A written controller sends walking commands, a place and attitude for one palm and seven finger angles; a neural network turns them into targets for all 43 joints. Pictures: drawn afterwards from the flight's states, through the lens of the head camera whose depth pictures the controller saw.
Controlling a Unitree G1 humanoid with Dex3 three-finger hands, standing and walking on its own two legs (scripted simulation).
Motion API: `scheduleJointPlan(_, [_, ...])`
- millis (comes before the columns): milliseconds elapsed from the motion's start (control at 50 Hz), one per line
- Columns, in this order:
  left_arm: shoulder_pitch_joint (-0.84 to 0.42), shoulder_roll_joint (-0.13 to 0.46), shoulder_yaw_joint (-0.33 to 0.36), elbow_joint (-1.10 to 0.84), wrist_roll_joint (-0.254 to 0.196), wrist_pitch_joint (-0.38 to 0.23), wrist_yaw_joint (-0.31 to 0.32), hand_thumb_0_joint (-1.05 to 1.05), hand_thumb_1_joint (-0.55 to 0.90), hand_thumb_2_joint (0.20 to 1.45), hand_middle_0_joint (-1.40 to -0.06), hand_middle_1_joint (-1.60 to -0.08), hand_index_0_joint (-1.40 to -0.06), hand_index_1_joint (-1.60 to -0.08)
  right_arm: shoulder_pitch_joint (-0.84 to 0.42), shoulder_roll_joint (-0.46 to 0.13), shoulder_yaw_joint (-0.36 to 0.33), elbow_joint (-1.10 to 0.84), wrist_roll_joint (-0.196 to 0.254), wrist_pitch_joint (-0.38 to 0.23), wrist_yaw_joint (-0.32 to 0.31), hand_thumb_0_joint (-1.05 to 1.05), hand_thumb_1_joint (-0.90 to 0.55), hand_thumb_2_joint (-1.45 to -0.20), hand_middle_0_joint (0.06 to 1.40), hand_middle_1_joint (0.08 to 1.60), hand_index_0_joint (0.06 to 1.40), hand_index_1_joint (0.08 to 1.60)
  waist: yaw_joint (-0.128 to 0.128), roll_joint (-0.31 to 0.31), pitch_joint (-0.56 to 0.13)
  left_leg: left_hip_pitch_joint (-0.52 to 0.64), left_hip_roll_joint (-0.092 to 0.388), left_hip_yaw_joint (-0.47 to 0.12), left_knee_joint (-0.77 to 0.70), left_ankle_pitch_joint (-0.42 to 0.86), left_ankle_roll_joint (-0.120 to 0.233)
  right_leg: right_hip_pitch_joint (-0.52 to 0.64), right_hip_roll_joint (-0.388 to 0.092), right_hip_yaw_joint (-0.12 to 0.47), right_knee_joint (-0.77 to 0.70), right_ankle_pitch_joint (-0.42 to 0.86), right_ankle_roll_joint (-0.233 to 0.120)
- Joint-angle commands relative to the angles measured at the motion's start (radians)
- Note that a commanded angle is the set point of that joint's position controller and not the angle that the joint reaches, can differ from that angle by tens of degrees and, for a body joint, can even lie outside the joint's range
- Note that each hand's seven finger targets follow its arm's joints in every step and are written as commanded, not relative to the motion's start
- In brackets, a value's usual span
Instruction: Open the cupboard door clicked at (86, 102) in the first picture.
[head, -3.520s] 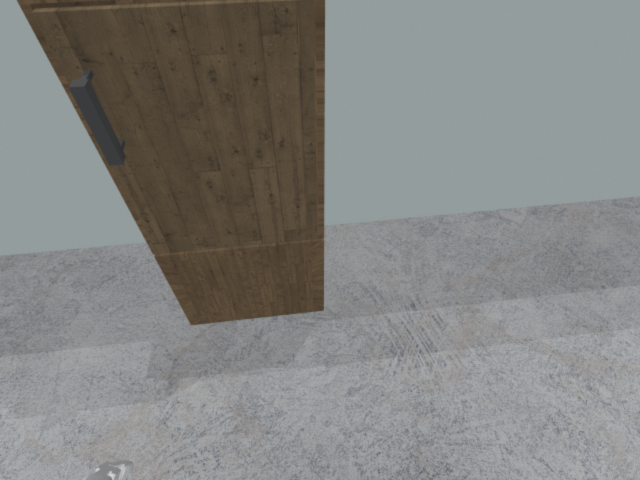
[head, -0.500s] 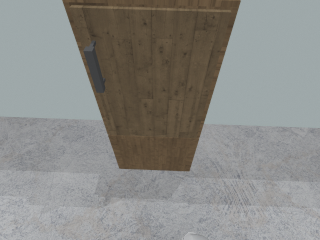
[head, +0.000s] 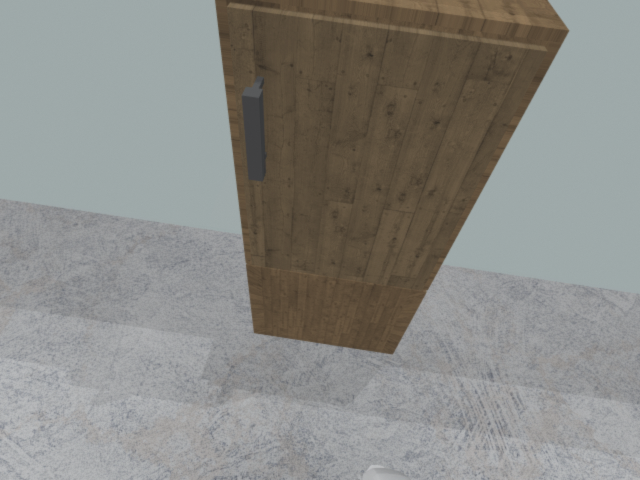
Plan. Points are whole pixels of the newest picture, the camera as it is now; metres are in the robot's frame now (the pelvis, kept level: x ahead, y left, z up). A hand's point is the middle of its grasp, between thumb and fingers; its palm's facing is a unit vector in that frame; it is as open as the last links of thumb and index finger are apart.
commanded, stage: come to a stop and stand still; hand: left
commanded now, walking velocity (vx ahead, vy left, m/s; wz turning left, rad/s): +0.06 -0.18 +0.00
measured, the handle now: (258, 130) +0.60 +0.16 +0.09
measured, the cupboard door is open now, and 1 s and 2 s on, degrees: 0 0 0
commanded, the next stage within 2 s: look again from close up in 1.10 s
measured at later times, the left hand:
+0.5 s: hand out of the picture -0.02 +0.12 -0.16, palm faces -0.01 -0.98 -0.18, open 7.3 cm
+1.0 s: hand out of the picture -0.01 +0.12 -0.16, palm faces +0.03 -0.99 -0.15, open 7.4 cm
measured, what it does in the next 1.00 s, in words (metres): steps on the spot: right foot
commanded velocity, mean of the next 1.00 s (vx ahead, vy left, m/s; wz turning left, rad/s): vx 0.01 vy -0.02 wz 0.00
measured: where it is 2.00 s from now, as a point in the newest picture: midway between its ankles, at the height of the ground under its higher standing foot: outside the picture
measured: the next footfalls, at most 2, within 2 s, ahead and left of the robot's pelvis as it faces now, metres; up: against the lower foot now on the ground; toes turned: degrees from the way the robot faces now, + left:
right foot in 0.30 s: -0.01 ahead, -0.14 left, +0.00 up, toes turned -4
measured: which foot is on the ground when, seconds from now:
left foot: down 0.00-1.00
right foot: up 0.00-0.28, down 0.30-1.00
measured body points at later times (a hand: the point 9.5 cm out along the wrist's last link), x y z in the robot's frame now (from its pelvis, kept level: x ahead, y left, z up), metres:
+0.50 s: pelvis -0.02 -0.04 +0.01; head -0.03 -0.06 +0.46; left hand -0.01 +0.17 -0.14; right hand -0.06 -0.27 -0.16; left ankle +0.03 +0.12 -0.73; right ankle -0.05 -0.14 -0.73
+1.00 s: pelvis +0.00 -0.03 +0.01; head +0.01 -0.04 +0.46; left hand -0.01 +0.17 -0.15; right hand -0.01 -0.25 -0.15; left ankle +0.03 +0.12 -0.73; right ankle -0.05 -0.14 -0.73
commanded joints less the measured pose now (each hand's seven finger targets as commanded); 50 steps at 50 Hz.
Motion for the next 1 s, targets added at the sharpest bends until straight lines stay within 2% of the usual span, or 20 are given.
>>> scheduleJointPlan(0, [0.126,0.059,0.016,-0.014,-0.003,-0.018,-0.016,0.0,0.9,0.9,-0.2,-0.3,-0.2,-0.3,-0.007,-0.185,-0.03,-0.043,-0.004,-0.021,-0.024,0.0,-0.9,-0.9,0.2,0.3,0.2,0.3,0.003,0.193,-0.049,0.033,0.232,-0.217,-0.391,0.029,0.119,-0.033,-0.008,0.048,0.201,0.051,0.021])
scheduleJointPlan(40, [0.109,0.049,0.01,-0.01,-0.004,-0.019,-0.019,0.0,0.9,0.9,-0.2,-0.3,-0.2,-0.3,0.05,-0.176,-0.032,-0.015,-0.001,-0.021,-0.026,0.0,-0.9,-0.9,0.2,0.3,0.2,0.3,-0.024,0.213,-0.059,0.106,0.23,-0.198,-0.389,0.068,0.121,-0.033,-0.014,0.031,0.14,0.049,0.028])
scheduleJointPlan(60, [0.1,0.045,0.007,-0.012,-0.004,-0.019,-0.021,0.0,0.9,0.9,-0.2,-0.3,-0.2,-0.3,0.065,-0.17,-0.037,-0.008,0.0,-0.02,-0.028,0.0,-0.9,-0.9,0.2,0.3,0.2,0.3,-0.031,0.199,-0.052,0.136,0.243,-0.201,-0.384,0.1,0.133,-0.037,-0.021,0.021,0.089,0.035,0.031])
scheduleJointPlan(80, [0.077,0.033,0.003,-0.015,-0.003,-0.02,-0.022,0.0,0.9,0.9,-0.2,-0.3,-0.2,-0.3,0.103,-0.176,-0.039,0.005,-0.002,-0.019,-0.028,0.0,-0.9,-0.9,0.2,0.3,0.2,0.3,-0.051,0.194,-0.057,0.161,0.248,-0.215,-0.379,0.133,0.138,-0.021,-0.023,0.011,0.038,0.011,0.031])
scheduleJointPlan(120, [0.056,0.014,-0.007,-0.017,-0.007,-0.022,-0.023,0.0,0.9,0.9,-0.2,-0.3,-0.2,-0.3,0.135,-0.192,-0.046,0.03,-0.004,-0.016,-0.028,0.0,-0.9,-0.9,0.2,0.3,0.2,0.3,-0.071,0.215,-0.066,0.204,0.265,-0.228,-0.367,0.18,0.15,0.012,-0.028,-0.009,-0.076,-0.04,0.027])
scheduleJointPlan(180, [0.08,-0.016,-0.022,0.011,-0.014,-0.034,-0.02,0.0,0.9,0.9,-0.2,-0.3,-0.2,-0.3,0.14,-0.2,-0.047,0.057,-0.005,-0.012,-0.021,0.0,-0.9,-0.9,0.2,0.3,0.2,0.3,-0.064,0.238,-0.08,0.182,0.24,-0.213,-0.343,0.211,0.136,0.132,-0.011,-0.039,-0.267,-0.038,0.012])
scheduleJointPlan(200, [0.117,-0.018,-0.024,0.031,-0.017,-0.039,-0.017,0.0,0.9,0.9,-0.2,-0.3,-0.2,-0.3,0.132,-0.199,-0.047,0.065,-0.001,-0.011,-0.019,0.0,-0.9,-0.9,0.2,0.3,0.2,0.3,-0.047,0.235,-0.088,0.151,0.226,-0.199,-0.324,0.193,0.12,0.199,-0.005,-0.051,-0.345,0.03,0.006])
scheduleJointPlan(220, [0.164,-0.019,-0.026,0.058,-0.016,-0.045,-0.013,0.0,0.9,0.9,-0.2,-0.3,-0.2,-0.3,0.122,-0.192,-0.045,0.071,0.005,-0.01,-0.017,0.0,-0.9,-0.9,0.2,0.3,0.2,0.3,-0.024,0.21,-0.096,0.114,0.2,-0.167,-0.293,0.161,0.094,0.279,-0.004,-0.066,-0.464,0.147,0.005])
scheduleJointPlan(240, [0.191,0.002,-0.027,0.074,-0.014,-0.055,-0.007,0.0,0.9,0.9,-0.2,-0.3,-0.2,-0.3,0.129,-0.162,-0.041,0.077,0.013,-0.011,-0.014,0.0,-0.9,-0.9,0.2,0.3,0.2,0.3,-0.017,0.15,-0.102,0.076,0.152,-0.122,-0.235,0.139,0.054,0.352,-0.032,-0.032,-0.578,0.221,0.001])
scheduleJointPlan(260, [0.17,0.048,-0.026,0.081,-0.013,-0.066,0.002,0.0,0.9,0.9,-0.2,-0.3,-0.2,-0.3,0.146,-0.109,-0.029,0.084,0.021,-0.013,-0.008,0.0,-0.9,-0.9,0.2,0.3,0.2,0.3,-0.031,0.034,-0.084,-0.011,0.094,-0.061,-0.167,0.081,0.006,0.4,-0.131,0.082,-0.628,0.221,-0.032])
scheduleJointPlan(280, [0.149,0.083,-0.027,0.078,-0.016,-0.072,0.006,0.0,0.9,0.9,-0.2,-0.3,-0.2,-0.3,0.125,-0.064,-0.01,0.075,0.022,-0.014,-0.002,0.0,-0.9,-0.9,0.2,0.3,0.2,0.3,-0.035,-0.045,-0.055,-0.023,0.041,0.0,-0.15,-0.002,-0.025,0.335,-0.223,0.148,-0.65,0.231,-0.075])
scheduleJointPlan(300, [0.116,0.086,-0.027,0.082,-0.016,-0.079,0.007,0.0,0.9,0.9,-0.2,-0.3,-0.2,-0.3,0.103,-0.057,-0.004,0.078,0.013,-0.006,-0.001,0.0,-0.9,-0.9,0.2,0.3,0.2,0.3,-0.036,-0.124,-0.038,0.022,0.034,0.007,-0.141,-0.018,-0.028,0.238,-0.224,0.165,-0.667,0.177,-0.099])
scheduleJointPlan(320, [0.1,0.068,-0.031,0.089,-0.016,-0.083,0.008,0.0,0.9,0.9,-0.2,-0.3,-0.2,-0.3,0.098,-0.065,-0.002,0.09,0.007,-0.001,-0.001,0.0,-0.9,-0.9,0.2,0.3,0.2,0.3,-0.032,-0.166,0.006,0.054,0.042,-0.002,-0.132,0.003,-0.024,0.172,-0.203,0.157,-0.684,0.14,-0.103])
scheduleJointPlan(360, [0.077,0.028,-0.045,0.102,-0.021,-0.082,0.009,0.0,0.9,0.9,-0.2,-0.3,-0.2,-0.3,0.163,-0.059,0.003,0.138,0.008,-0.006,-0.002,0.0,-0.9,-0.9,0.2,0.3,0.2,0.3,-0.058,-0.07,0.028,0.118,0.05,-0.013,-0.178,0.121,-0.02,0.149,-0.146,0.096,-0.647,0.143,-0.085])
scheduleJointPlan(400, [0.09,0.014,-0.048,0.109,-0.026,-0.079,0.011,0.0,0.9,0.9,-0.2,-0.3,-0.2,-0.3,0.189,-0.063,0.005,0.169,0.01,-0.009,-0.005,0.0,-0.9,-0.9,0.2,0.3,0.2,0.3,-0.051,-0.011,0.036,0.134,0.06,-0.024,-0.212,0.137,-0.021,0.148,-0.108,0.069,-0.634,0.078,-0.063])
scheduleJointPlan(460, [0.107,0.015,-0.043,0.122,-0.025,-0.071,0.014,0.0,0.9,0.9,-0.2,-0.3,-0.2,-0.3,0.192,-0.057,0.005,0.183,0.009,-0.002,-0.004,0.0,-0.9,-0.9,0.2,0.3,0.2,0.3,-0.039,-0.008,0.091,0.106,0.058,-0.012,-0.205,0.102,-0.029,0.123,-0.102,0.08,-0.667,-0.016,-0.057])
scheduleJointPlan(560, [0.128,-0.006,-0.043,0.123,-0.026,-0.074,0.016,0.0,0.9,0.9,-0.2,-0.3,-0.2,-0.3,0.227,-0.037,0.006,0.197,0.009,-0.005,-0.009,0.0,-0.9,-0.9,0.2,0.3,0.2,0.3,-0.039,0.011,0.069,0.107,0.062,-0.011,-0.203,0.132,-0.027,0.157,-0.097,0.07,-0.652,0.039,-0.062])
scheduleJointPlan(680, [0.153,-0.029,-0.044,0.129,-0.027,-0.077,0.018,0.0,0.9,0.9,-0.2,-0.3,-0.2,-0.3,0.23,-0.029,0.008,0.203,0.013,-0.015,-0.016,0.0,-0.9,-0.9,0.2,0.3,0.2,0.3,-0.029,0.053,0.036,0.118,0.07,-0.021,-0.215,0.192,-0.022,0.205,-0.085,0.045,-0.606,0.172,-0.056])
scheduleJointPlan(820, [0.173,-0.042,-0.043,0.133,-0.024,-0.08,0.022,0.0,0.9,0.9,-0.2,-0.3,-0.2,-0.3,0.217,-0.034,0.004,0.199,0.016,-0.025,-0.021,0.0,-0.9,-0.9,0.2,0.3,0.2,0.3,-0.025,0.059,-0.016,0.153,0.08,-0.028,-0.21,0.285,-0.011,0.26,-0.083,0.015,-0.554,0.342,-0.047])
scheduleJointPlan(980, [0.165,-0.033,-0.046,0.132,-0.02,-0.078,0.023,0.0,0.9,0.9,-0.2,-0.3,-0.2,-0.3,0.182,-0.048,0.004,0.187,0.017,-0.023,-0.019,0.0,-0.9,-0.9,0.2,0.3,0.2,0.3,-0.026,0.045,0.013,0.16,0.079,-0.034,-0.221,0.278,-0.007,0.246,-0.086,0.011,-0.557,0.326,-0.037])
